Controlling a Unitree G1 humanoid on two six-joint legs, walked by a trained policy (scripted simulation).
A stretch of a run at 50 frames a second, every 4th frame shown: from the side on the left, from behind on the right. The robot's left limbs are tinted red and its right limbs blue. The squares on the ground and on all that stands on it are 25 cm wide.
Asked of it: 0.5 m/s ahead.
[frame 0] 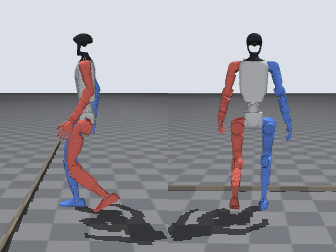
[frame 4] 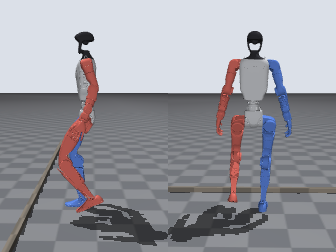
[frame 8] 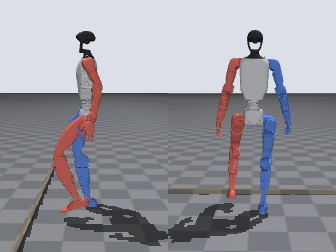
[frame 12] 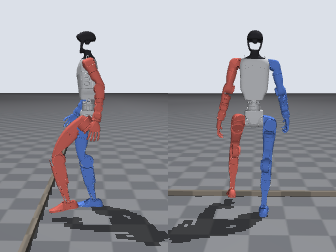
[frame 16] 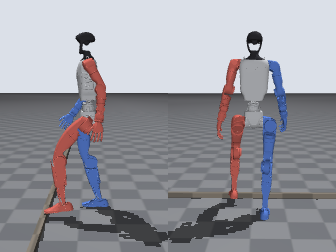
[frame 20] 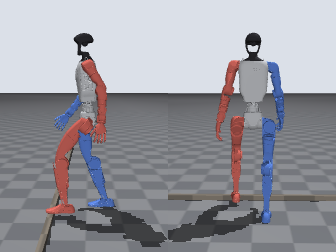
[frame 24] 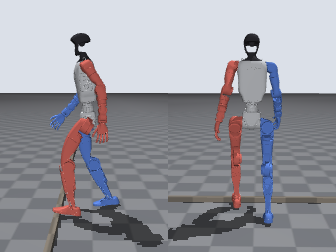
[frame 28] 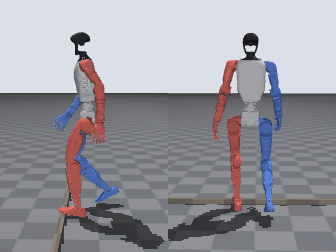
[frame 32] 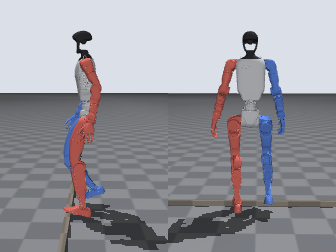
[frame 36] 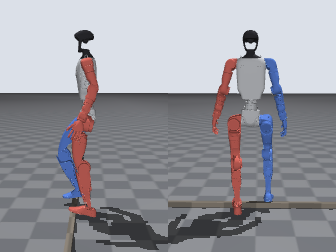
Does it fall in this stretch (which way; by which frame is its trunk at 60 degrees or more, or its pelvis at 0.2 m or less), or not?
no
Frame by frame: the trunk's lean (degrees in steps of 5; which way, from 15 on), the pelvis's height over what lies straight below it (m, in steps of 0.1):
0: 5, 0.8
4: 5, 0.8
8: 0, 0.8
12: 0, 0.8
16: 0, 0.8
20: 5, 0.8
24: 5, 0.8
28: 5, 0.8
32: 5, 0.8
36: 5, 0.8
